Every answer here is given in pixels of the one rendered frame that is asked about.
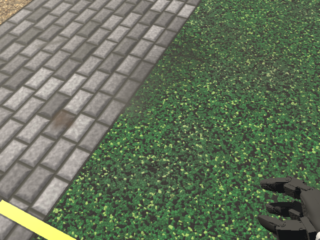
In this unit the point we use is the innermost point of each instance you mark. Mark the robot right hand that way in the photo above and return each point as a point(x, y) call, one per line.
point(305, 223)

